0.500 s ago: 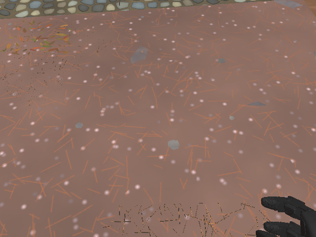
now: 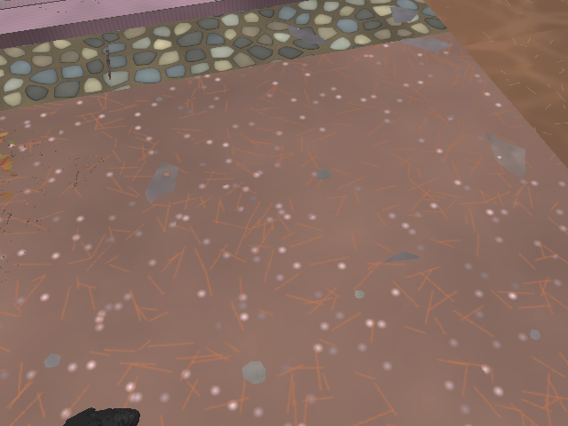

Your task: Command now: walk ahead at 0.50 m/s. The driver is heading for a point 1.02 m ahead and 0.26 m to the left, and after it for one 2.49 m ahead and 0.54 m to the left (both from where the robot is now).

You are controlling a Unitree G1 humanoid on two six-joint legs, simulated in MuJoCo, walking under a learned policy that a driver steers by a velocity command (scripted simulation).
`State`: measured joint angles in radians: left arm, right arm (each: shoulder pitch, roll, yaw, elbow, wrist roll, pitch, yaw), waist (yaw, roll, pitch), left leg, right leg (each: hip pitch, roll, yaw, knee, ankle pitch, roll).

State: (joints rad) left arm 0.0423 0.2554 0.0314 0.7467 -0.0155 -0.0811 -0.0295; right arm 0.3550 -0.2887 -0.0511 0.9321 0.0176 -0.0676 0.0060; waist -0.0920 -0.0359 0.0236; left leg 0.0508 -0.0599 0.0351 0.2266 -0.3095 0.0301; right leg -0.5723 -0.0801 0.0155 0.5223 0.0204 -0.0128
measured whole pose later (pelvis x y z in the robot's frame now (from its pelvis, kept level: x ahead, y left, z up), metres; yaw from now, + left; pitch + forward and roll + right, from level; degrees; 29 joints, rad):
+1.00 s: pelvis +0.56 +0.02 +0.01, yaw +2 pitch +2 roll +1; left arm 0.05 0.27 0.05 0.81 -0.01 -0.08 -0.01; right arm 0.36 -0.26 -0.05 0.94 0.01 -0.07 0.00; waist -0.08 -0.04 0.02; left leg 0.00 -0.07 0.02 0.21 -0.24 0.06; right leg -0.63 -0.10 0.05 0.58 0.07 0.02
